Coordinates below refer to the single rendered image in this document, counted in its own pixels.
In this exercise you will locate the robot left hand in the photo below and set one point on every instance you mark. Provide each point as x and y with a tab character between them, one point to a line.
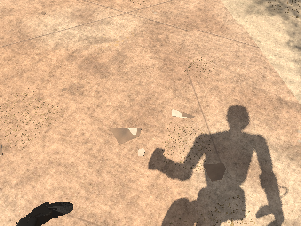
44	212

